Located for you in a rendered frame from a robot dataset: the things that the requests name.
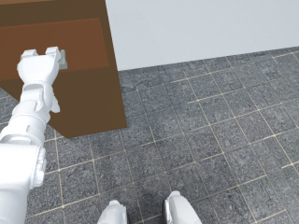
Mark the robot left hand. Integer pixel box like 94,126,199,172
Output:
18,47,61,113

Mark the drawer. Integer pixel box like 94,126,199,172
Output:
0,18,108,80

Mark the robot right thigh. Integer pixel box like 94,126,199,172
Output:
164,195,202,224

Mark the left robot forearm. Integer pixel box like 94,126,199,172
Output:
0,80,53,148

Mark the cabinet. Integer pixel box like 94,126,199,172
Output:
0,0,127,139

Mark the robot left upper arm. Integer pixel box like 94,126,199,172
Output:
0,143,47,224

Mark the right robot shin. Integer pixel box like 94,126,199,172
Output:
167,190,180,224

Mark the handle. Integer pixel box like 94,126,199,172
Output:
17,49,67,71

